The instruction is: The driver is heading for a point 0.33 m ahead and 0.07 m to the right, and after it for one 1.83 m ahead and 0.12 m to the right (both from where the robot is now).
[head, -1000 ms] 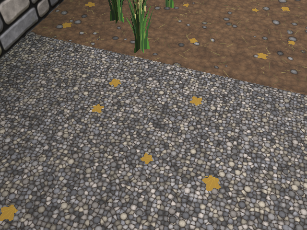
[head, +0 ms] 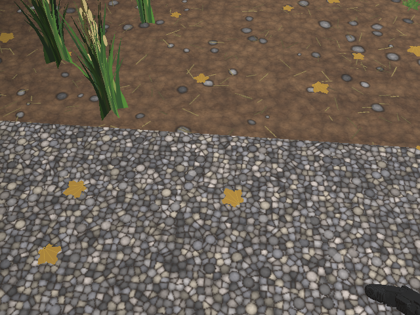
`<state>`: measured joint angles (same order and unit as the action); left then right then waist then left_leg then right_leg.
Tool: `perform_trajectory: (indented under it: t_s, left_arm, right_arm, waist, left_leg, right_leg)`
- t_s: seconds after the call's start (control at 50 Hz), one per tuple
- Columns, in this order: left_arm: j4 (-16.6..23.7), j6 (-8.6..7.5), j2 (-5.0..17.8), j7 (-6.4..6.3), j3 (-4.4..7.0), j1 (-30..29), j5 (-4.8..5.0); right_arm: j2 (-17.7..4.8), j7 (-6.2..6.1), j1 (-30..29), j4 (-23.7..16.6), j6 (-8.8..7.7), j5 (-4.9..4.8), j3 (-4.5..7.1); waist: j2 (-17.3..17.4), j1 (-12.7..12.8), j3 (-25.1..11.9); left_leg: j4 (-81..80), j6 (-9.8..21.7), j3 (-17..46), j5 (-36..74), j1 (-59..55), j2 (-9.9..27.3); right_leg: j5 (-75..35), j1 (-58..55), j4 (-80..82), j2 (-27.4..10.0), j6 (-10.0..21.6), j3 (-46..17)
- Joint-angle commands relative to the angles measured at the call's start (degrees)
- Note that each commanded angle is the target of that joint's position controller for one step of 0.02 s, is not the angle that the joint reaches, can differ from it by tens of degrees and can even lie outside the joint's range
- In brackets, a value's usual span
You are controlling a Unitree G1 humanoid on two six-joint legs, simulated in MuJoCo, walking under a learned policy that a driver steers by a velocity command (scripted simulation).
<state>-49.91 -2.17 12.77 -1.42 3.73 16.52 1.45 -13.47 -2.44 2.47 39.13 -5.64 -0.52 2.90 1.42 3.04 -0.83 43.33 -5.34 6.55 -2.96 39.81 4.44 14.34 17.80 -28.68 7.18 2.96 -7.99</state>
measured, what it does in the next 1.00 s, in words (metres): walks ahead, turning right: left foot, then right foot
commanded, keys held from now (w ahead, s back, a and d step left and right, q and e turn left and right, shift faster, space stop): w+e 0.60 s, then w+q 0.40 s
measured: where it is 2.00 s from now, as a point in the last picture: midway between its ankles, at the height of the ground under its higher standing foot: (269, 164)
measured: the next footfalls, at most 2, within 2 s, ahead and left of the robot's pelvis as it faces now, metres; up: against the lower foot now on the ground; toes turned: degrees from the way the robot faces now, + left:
left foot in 0.08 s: +0.20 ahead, +0.15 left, +0.00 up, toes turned -6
right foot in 0.60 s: +0.40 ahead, -0.17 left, +0.00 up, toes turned -24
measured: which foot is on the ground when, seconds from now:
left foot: up 0.00-0.06, down 0.08-0.60, up 0.62-1.00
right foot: down 0.00-0.08, up 0.10-0.58, down 0.60-1.00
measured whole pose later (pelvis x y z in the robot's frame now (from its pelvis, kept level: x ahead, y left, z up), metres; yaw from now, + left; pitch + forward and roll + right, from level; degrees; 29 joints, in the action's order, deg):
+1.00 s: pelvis +0.49 -0.12 +0.01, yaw -18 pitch +2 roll -2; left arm -50.1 -5.3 12.8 0.0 4.1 17.0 0.0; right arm -14.5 1.2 5.9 46.4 -4.0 -1.4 3.8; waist 2.9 3.0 0.7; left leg 37.7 2.0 1.9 7.7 41.2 5.3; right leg 15.7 -2.2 -11.1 4.7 3.5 6.4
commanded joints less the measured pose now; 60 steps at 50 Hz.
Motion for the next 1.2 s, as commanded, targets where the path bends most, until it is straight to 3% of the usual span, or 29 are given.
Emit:
perform_trajectory:
  t_s: [0.02,0.06,0.08,0.1,0.12,0.14,0.18,0.24,0.4,0.5,0.56,0.58,0.6,0.62,0.64,0.66,0.68,0.7,0.74,0.82,0.9,1.02,1.08,1.1,1.12,1.14,1.16,1.18,1.2]
  left_arm:
    - [5.0,-0.49,8.8,-0.86,2.71,-2.0,0.96]
    - [5.2,0.14,6.9,-0.41,2.42,-0.2,0.50]
    - [5.6,0.00,3.9,-0.21,1.60,-0.3,0.18]
    - [6.7,-0.63,-0.3,0.17,0.61,3.0,0.49]
    - [9.0,-1.46,2.8,0.28,0.71,2.8,1.09]
    - [8.5,-1.42,7.1,0.25,1.87,0.2,0.62]
    - [9.1,-0.40,7.5,0.26,2.45,-4.8,-0.32]
    - [9.5,0.52,5.9,0.82,2.79,-5.3,-0.45]
    - [12.9,0.64,2.8,2.59,1.89,-14.7,-0.47]
    - [15.4,0.51,2.9,4.39,1.71,-21.1,0.04]
    - [15.3,0.49,5.4,4.61,3.08,-16.6,-0.19]
    - [13.3,0.54,7.5,4.50,4.41,-8.9,-0.16]
    - [10.5,0.82,11.5,3.74,6.40,1.3,-0.24]
    - [9.5,0.31,18.1,2.86,7.19,4.5,0.20]
    - [9.6,-0.08,15.9,2.60,5.67,9.6,-0.56]
    - [8.7,-0.41,11.7,2.61,4.38,8.2,-1.46]
    - [9.2,-0.76,9.4,2.48,3.60,3.4,-0.89]
    - [9.7,-1.07,7.5,2.47,2.84,-1.8,-0.84]
    - [9.5,-2.04,5.2,2.62,2.04,-5.7,-1.65]
    - [6.5,-3.75,7.1,2.17,2.47,-4.1,-1.67]
    - [4.7,-4.13,7.3,1.45,2.10,-3.1,-1.72]
    - [1.1,-2.93,8.9,0.79,2.39,1.8,-1.21]
    - [1.5,-1.29,11.1,-0.09,2.94,0.4,-0.96]
    - [1.6,-0.78,12.1,-0.50,3.17,0.1,-0.99]
    - [2.0,-0.33,12.7,-0.80,3.18,-1.2,-0.96]
    - [3.0,-0.54,12.5,-1.18,2.87,-1.8,-1.12]
    - [5.4,-2.10,4.2,0.11,0.19,4.3,-2.95]
    - [5.9,-4.74,6.7,1.40,0.08,1.3,-1.60]
    - [7.5,-6.22,9.6,2.16,0.96,-4.1,0.63]
  right_arm:
    - [-4.8,0.58,2.4,-2.8,0.22,-1.10,1.85]
    - [-6.1,1.16,4.8,-1.6,-0.43,-0.26,2.84]
    - [-7.4,1.14,10.3,-0.3,-0.83,0.15,3.52]
    - [-11.7,0.86,17.3,0.7,-0.88,1.53,4.62]
    - [-13.5,1.64,21.3,2.1,-0.97,1.59,5.37]
    - [-9.8,1.55,18.9,0.9,-1.15,1.04,4.53]
    - [-6.6,1.32,12.8,0.5,-0.41,1.31,3.60]
    - [-4.7,1.15,10.2,1.9,-0.42,1.11,3.11]
    - [-7.7,0.38,14.3,6.4,-0.52,0.11,4.61]
    - [-9.9,0.66,16.9,8.4,0.54,-0.64,5.55]
    - [-12.8,0.73,16.3,8.8,1.25,-1.49,6.30]
    - [-13.2,0.63,15.4,8.7,1.55,-1.88,6.21]
    - [-12.4,0.38,15.4,8.4,1.31,-1.30,5.75]
    - [-4.9,1.25,18.3,5.1,0.25,1.43,2.85]
    - [-5.6,2.49,18.3,5.6,-2.45,-0.52,2.07]
    - [-9.1,2.95,13.1,5.1,-3.26,-3.08,3.12]
    - [-9.0,2.62,10.7,5.0,-3.39,-2.75,2.83]
    - [-9.0,2.04,9.4,5.8,-3.04,-1.19,2.99]
    - [-8.4,1.98,11.6,6.8,-1.29,-0.82,3.31]
    - [-5.2,1.77,9.3,6.2,1.04,-0.72,2.42]
    - [-4.3,2.70,3.6,4.9,0.75,-0.76,1.82]
    - [-3.8,5.06,-4.5,1.1,0.90,-0.96,0.88]
    - [-5.7,6.17,-2.9,-0.1,1.22,-0.76,1.55]
    - [-7.0,6.19,0.3,0.1,1.53,-0.69,2.22]
    - [-9.2,5.97,7.8,1.7,1.75,-0.77,3.42]
    - [-13.4,5.09,17.6,3.6,2.02,-0.58,5.17]
    - [-18.9,4.54,20.5,3.8,1.74,-0.71,6.25]
    - [-15.7,4.37,22.3,3.3,1.68,-0.66,5.01]
    - [-12.6,3.99,20.0,3.1,1.69,-0.20,4.27]
  waist:
    - [-5.5,-3.5,-4.1]
    - [-5.4,-4.6,-3.9]
    - [-3.7,-7.2,-5.8]
    - [8.9,-7.4,-10.9]
    - [19.9,-7.4,-12.3]
    - [12.8,-8.3,-7.8]
    - [6.3,-6.5,-2.0]
    - [6.1,-4.0,-0.5]
    - [3.8,-5.8,0.3]
    - [3.8,-7.4,4.2]
    - [6.1,-3.7,1.0]
    - [5.2,0.9,-2.9]
    - [2.9,5.4,-8.5]
    - [-13.5,2.0,-12.8]
    - [-13.7,3.4,-23.0]
    - [-9.3,4.8,-16.5]
    - [-7.1,3.1,-11.6]
    - [-3.6,0.8,-7.8]
    - [-4.4,-2.9,-5.2]
    - [-3.1,-3.7,-0.6]
    - [-4.0,-1.7,2.0]
    - [-3.3,1.1,5.1]
    - [-5.8,-1.4,1.8]
    - [-7.0,-3.4,-0.7]
    - [-6.8,-7.7,-4.4]
    - [-3.3,-12.3,-9.7]
    - [11.1,-7.5,-16.4]
    - [9.3,-9.7,-23.5]
    - [5.9,-10.7,-16.3]
  left_leg:
    - [-9.5,0.8,-2.0,0.1,-18.3,-2.7]
    - [-13.9,3.5,-3.4,-4.7,-23.5,-3.9]
    - [-14.3,5.9,-0.3,-6.8,-32.4,0.6]
    - [-18.9,11.7,16.5,-13.5,-48.3,13.2]
    - [-25.7,17.1,38.0,-28.8,-51.9,21.1]
    - [-27.0,16.7,35.5,-34.4,-49.0,19.5]
    - [-27.5,14.2,19.6,-21.5,-39.1,14.0]
    - [-31.3,13.3,7.3,-7.4,-31.4,10.9]
    - [-33.1,12.8,-8.6,3.3,-35.7,10.9]
    - [-31.0,12.1,-12.8,5.7,-40.3,12.8]
    - [-19.9,10.7,-16.8,33.7,-42.1,12.5]
    - [-9.7,9.6,-19.0,40.7,-40.3,10.8]
    - [4.9,7.4,-19.6,33.3,-28.9,8.9]
    - [27.7,3.9,-17.6,-18.2,-0.8,0.6]
    - [37.4,4.7,-4.1,-31.8,6.1,-3.9]
    - [38.8,6.0,-2.5,-26.4,11.2,-1.0]
    - [34.8,6.9,-3.1,-20.9,10.0,1.8]
    - [30.4,6.7,-3.3,-17.0,6.2,4.1]
    - [26.2,6.5,-2.4,-13.1,-0.7,5.9]
    - [17.9,5.3,-2.2,-5.4,2.1,5.5]
    - [1.3,6.4,-3.5,10.3,-0.8,2.2]
    - [-9.1,8.8,-6.2,8.8,2.7,-0.3]
    - [-9.3,11.3,-11.0,-1.8,-2.8,-4.2]
    - [-8.8,12.4,-12.7,-5.2,-7.8,-6.3]
    - [-11.3,14.0,-13.1,-4.4,-18.2,-8.2]
    - [-13.2,17.0,-5.3,-0.7,-35.9,-4.8]
    - [-14.6,28.2,24.6,-4.4,-59.8,10.5]
    - [-23.6,31.7,41.8,-10.4,-66.7,14.7]
    - [-24.9,27.8,33.0,-10.3,-62.4,12.7]
  right_leg:
    - [-0.7,5.5,8.2,-13.9,9.9,-14.6]
    - [5.3,4.0,1.8,-10.6,7.4,-15.0]
    - [8.8,9.2,-6.6,-8.0,5.2,-12.3]
    - [16.6,22.7,-25.6,-0.5,1.8,-3.9]
    - [19.2,34.6,-37.8,-1.8,1.3,-1.9]
    - [14.1,38.0,-43.9,-5.0,1.2,-3.0]
    - [4.6,36.0,-43.5,-8.3,0.8,-0.9]
    - [-0.5,28.8,-38.2,-10.5,-0.6,1.0]
    - [-16.0,25.7,-17.5,-10.8,-1.7,4.4]
    - [-10.3,23.1,-9.7,-10.2,0.5,9.0]
    - [-1.5,11.6,-6.7,-5.3,4.0,14.4]
    - [-4.8,0.6,-2.1,-2.5,5.9,15.9]
    - [-7.8,-18.0,-1.6,-3.3,8.3,11.4]
    - [-4.4,-40.1,0.8,-20.5,17.5,-18.9]
    - [2.3,-44.3,11.1,-28.4,22.5,-39.0]
    - [-3.0,-41.2,10.9,-26.4,18.8,-28.5]
    - [-8.0,-32.9,10.1,-24.0,15.8,-19.5]
    - [-13.3,-23.8,11.0,-22.0,13.8,-13.5]
    - [-19.3,-14.0,14.3,-19.9,12.7,-7.7]
    - [-25.6,-9.5,18.8,-19.4,11.5,0.8]
    - [-23.9,-8.7,20.7,-16.4,7.6,9.3]
    - [-28.0,-22.2,18.7,-20.9,5.9,12.6]
    - [-51.8,-26.9,9.4,-21.7,4.1,15.0]
    - [-60.6,-27.2,3.4,-21.5,3.4,15.8]
    - [-63.1,-24.2,-6.9,-20.3,2.2,16.9]
    - [-50.8,-12.3,-22.5,-17.9,0.0,17.3]
    - [0.4,15.0,-45.5,-6.5,-4.2,14.6]
    - [18.5,24.8,-54.3,-2.6,-3.7,2.5]
    - [13.9,30.2,-53.7,-6.6,-2.3,0.4]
